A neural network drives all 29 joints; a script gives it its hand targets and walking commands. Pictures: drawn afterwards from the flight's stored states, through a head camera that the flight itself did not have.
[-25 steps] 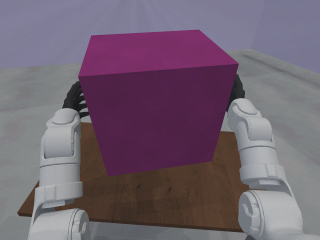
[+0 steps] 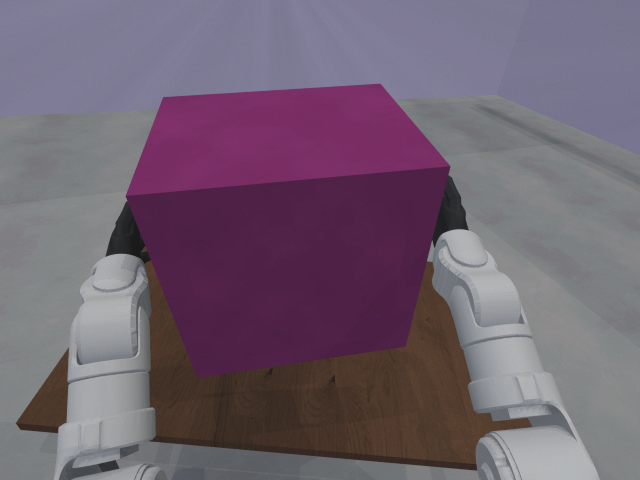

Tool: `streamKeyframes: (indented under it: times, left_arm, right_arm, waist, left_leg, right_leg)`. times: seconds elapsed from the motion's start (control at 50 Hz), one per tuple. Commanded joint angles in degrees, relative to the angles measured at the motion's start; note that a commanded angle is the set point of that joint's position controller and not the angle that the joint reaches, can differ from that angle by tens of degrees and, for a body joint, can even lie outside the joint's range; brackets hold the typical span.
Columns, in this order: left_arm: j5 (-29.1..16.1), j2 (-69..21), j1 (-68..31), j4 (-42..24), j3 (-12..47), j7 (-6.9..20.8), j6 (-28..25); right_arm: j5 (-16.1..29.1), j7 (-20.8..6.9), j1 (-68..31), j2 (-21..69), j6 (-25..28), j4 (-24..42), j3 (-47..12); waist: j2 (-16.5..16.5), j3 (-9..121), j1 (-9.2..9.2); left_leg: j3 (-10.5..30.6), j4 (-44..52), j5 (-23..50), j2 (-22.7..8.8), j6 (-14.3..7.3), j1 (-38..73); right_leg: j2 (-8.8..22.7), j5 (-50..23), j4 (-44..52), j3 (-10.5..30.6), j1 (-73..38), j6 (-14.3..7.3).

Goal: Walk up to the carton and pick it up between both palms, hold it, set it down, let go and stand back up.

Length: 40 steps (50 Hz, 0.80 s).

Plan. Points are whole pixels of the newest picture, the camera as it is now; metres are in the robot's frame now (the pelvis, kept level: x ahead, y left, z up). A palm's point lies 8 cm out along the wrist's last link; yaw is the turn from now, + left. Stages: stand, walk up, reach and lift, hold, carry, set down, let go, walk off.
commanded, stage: hold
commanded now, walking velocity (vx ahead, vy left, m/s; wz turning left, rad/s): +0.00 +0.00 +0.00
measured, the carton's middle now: (290, 228) +0.41 +0.04 +0.17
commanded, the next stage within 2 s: none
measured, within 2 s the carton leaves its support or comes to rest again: neither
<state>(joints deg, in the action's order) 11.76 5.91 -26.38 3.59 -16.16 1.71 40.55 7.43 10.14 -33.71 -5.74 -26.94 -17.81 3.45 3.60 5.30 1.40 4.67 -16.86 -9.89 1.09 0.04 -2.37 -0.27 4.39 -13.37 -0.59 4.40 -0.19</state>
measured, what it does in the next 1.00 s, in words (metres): stands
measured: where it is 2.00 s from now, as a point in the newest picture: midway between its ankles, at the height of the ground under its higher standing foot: outside the picture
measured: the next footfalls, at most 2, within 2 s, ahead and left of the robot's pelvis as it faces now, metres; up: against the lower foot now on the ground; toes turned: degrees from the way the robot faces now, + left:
none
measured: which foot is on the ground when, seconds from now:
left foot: down 0.00-1.00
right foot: down 0.00-1.00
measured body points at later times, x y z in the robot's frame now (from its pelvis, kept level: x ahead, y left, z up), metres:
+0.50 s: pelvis +0.00 -0.01 +0.00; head -0.06 -0.03 +0.45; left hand +0.37 +0.18 +0.21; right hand +0.38 -0.21 +0.19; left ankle +0.00 +0.12 -0.75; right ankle +0.04 -0.12 -0.75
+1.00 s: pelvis -0.01 +0.00 +0.00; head -0.09 +0.03 +0.44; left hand +0.34 +0.22 +0.22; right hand +0.36 -0.17 +0.26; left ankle +0.00 +0.12 -0.75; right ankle +0.04 -0.12 -0.75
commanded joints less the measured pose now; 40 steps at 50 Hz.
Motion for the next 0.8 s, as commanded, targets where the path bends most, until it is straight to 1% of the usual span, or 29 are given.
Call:
streamKeyframes:
  times: [0.0, 0.04, 0.1, 0.14, 0.18, 0.2, 0.24, 0.34, 0.38, 0.42, 0.44, 0.48, 0.52, 0.56, 0.6, 0.64, 0.68, 0.72, 0.76, 0.78]
  left_arm:
    - [-12.73, -29.69, -47.79, -14.73, 30.32, 13.61, -2.27]
    - [-10.53, -30.67, -49.73, -9.73, 28.90, 14.62, -1.09]
    - [-7.89, -30.50, -52.62, -2.21, 26.30, 15.50, -0.55]
    - [-6.47, -29.68, -52.15, 2.88, 24.10, 15.99, -0.46]
    - [-5.54, -28.80, -50.74, 6.22, 21.29, 16.43, -0.63]
    - [-5.33, -28.31, -50.12, 7.13, 19.75, 16.52, -0.92]
    - [-5.66, -27.53, -49.79, 7.18, 17.08, 16.40, -1.87]
    - [-7.15, -24.22, -48.70, 3.10, 12.13, 14.91, -4.59]
    - [-8.23, -22.88, -47.50, 0.73, 11.87, 14.37, -5.52]
    - [-9.28, -22.10, -45.84, -1.54, 12.36, 14.05, -6.29]
    - [-9.89, -22.09, -45.16, -3.15, 13.02, 13.90, -6.71]
    - [-11.34, -22.79, -43.83, -6.95, 15.24, 13.63, -7.45]
    - [-12.96, -24.26, -43.48, -11.97, 18.45, 13.16, -8.13]
    - [-14.16, -25.68, -44.67, -17.08, 21.37, 12.56, -8.60]
    - [-15.28, -26.67, -47.67, -21.31, 24.41, 11.91, -8.82]
    - [-15.92, -27.26, -49.74, -23.36, 27.36, 11.48, -8.24]
    - [-15.67, -27.58, -49.26, -22.71, 29.45, 11.50, -6.74]
    - [-14.60, -28.05, -48.16, -19.54, 30.21, 12.16, -4.70]
    - [-12.89, -29.28, -48.12, -15.54, 30.10, 13.34, -2.78]
    - [-11.86, -29.93, -48.65, -13.38, 29.68, 13.89, -2.03]
  right_arm:
    - [6.04, -12.36, -33.59, 21.20, 0.92, 6.15, -10.41]
    - [4.86, -13.50, -36.63, 19.54, 0.19, 0.84, -7.34]
    - [3.04, -15.23, -41.20, 18.23, -0.69, -6.04, -4.78]
    - [1.55, -15.98, -42.76, 18.01, -0.92, -9.27, -3.36]
    - [0.26, -16.45, -43.26, 18.95, -1.01, -10.42, -2.75]
    - [0.03, -16.58, -43.51, 19.76, -0.94, -10.43, -2.96]
    - [0.20, -16.63, -44.03, 21.85, -0.55, -9.46, -4.32]
    - [2.40, -15.85, -44.35, 26.73, 1.17, -3.83, -10.78]
    - [3.60, -14.89, -44.38, 28.23, 1.76, 1.22, -14.27]
    - [5.15, -13.81, -44.25, 29.57, 2.33, 6.99, -18.07]
    - [6.09, -13.27, -44.16, 30.48, 2.72, 10.15, -20.11]
    - [7.82, -12.06, -43.25, 31.97, 3.50, 16.00, -23.36]
    - [9.44, -10.91, -41.75, 33.11, 4.21, 21.00, -25.53]
    - [10.52, -10.24, -39.80, 33.47, 4.45, 23.60, -26.07]
    - [10.74, -10.10, -37.82, 32.43, 4.28, 23.59, -24.74]
    - [10.05, -10.39, -35.83, 30.09, 3.79, 21.33, -21.88]
    - [8.81, -10.99, -33.62, 26.94, 2.86, 17.13, -18.36]
    - [7.55, -11.58, -32.48, 23.91, 2.00, 11.61, -14.60]
    - [6.33, -12.24, -33.40, 21.93, 1.39, 6.56, -11.15]
    - [5.74, -12.73, -34.49, 20.98, 1.07, 4.00, -9.50]
  waist:
    - [-13.79, 12.51, 11.02]
    - [-15.16, 9.33, 10.92]
    - [-15.28, 6.83, 10.94]
    - [-13.83, 5.24, 11.08]
    - [-11.04, 4.74, 10.53]
    - [-9.42, 5.09, 9.79]
    - [-6.07, 7.45, 8.21]
    - [1.18, 16.01, 3.67]
    - [3.84, 19.66, 2.65]
    - [5.99, 22.39, 1.83]
    - [6.71, 23.73, 1.44]
    - [7.21, 25.88, 1.35]
    - [5.92, 28.22, 1.81]
    - [2.87, 29.65, 2.75]
    - [-1.34, 29.91, 4.51]
    - [-5.77, 28.03, 6.61]
    - [-9.29, 23.38, 8.51]
    - [-11.82, 18.13, 10.09]
    - [-13.54, 13.39, 10.99]
    - [-14.41, 11.55, 11.09]
  left_leg:
    - [-1.34, 1.85, 12.38, 0.64, 5.83, -6.21]
    - [-0.79, 4.28, 4.40, -0.74, 5.40, -10.40]
    - [-0.31, 8.06, -7.20, -1.91, 3.57, -16.17]
    - [-0.74, 9.70, -12.03, -1.95, 2.33, -18.45]
    - [-1.46, 10.34, -13.35, -1.53, 1.08, -18.79]
    - [-1.80, 10.25, -12.75, -1.24, 0.54, -18.37]
    - [-2.50, 9.43, -9.01, -0.52, -0.17, -16.41]
    - [-4.38, 5.82, 4.46, 1.84, -1.28, -11.25]
    - [-4.96, 4.56, 8.75, 2.64, -1.99, -9.83]
    - [-5.33, 3.74, 11.38, 3.38, -2.49, -9.51]
    - [-5.42, 3.45, 12.18, 3.73, -2.59, -9.73]
    - [-5.31, 3.01, 13.46, 4.31, -2.45, -9.89]
    - [-5.01, 2.39, 15.17, 4.60, -1.79, -9.17]
    - [-4.58, 1.73, 16.85, 4.57, -0.72, -7.89]
    - [-4.10, 1.08, 18.21, 4.26, 0.71, -6.01]
    - [-3.46, 0.61, 19.44, 3.58, 2.21, -3.99]
    - [-2.67, 0.49, 19.45, 2.64, 3.51, -3.12]
    - [-2.00, 0.80, 17.41, 1.79, 4.81, -3.60]
    - [-1.57, 1.56, 13.44, 0.90, 5.66, -5.36]
    - [-1.34, 2.37, 10.43, 0.30, 5.80, -6.89]
  right_leg:
    - [-2.31, -6.53, -2.45, -1.96, -14.90, -1.30]
    - [-2.78, -2.29, -3.12, -2.29, -15.68, -1.75]
    - [-3.18, 1.76, -3.91, -2.54, -17.25, -2.22]
    - [-3.01, 3.64, -3.57, -2.37, -18.02, -2.25]
    - [-2.75, 4.81, -2.90, -2.00, -18.23, -2.03]
    - [-2.64, 5.01, -2.58, -1.80, -18.07, -1.91]
    - [-2.37, 4.07, -1.94, -1.41, -17.86, -1.72]
    - [-1.78, -2.27, -1.24, -0.64, -19.48, -0.79]
    - [-1.60, -6.75, -1.48, -0.41, -21.27, 0.31]
    - [-1.26, -12.21, -2.13, -0.15, -23.48, 1.44]
    - [-0.99, -15.58, -2.67, 0.04, -24.80, 1.99]
    - [-0.53, -22.36, -3.75, 0.25, -26.93, 3.02]
    - [-0.43, -27.51, -4.78, 0.27, -28.09, 3.56]
    - [-0.71, -29.52, -5.51, -0.01, -27.73, 3.44]
    - [-1.29, -27.30, -5.46, -0.66, -25.37, 2.73]
    - [-2.00, -21.95, -4.67, -1.51, -21.57, 1.75]
    - [-2.42, -16.34, -3.73, -2.04, -17.81, 0.85]
    - [-2.37, -11.69, -2.91, -2.18, -15.84, -0.17]
    - [-2.23, -7.46, -2.54, -2.08, -14.95, -1.10]
    - [-2.32, -5.32, -2.65, -2.12, -14.98, -1.45]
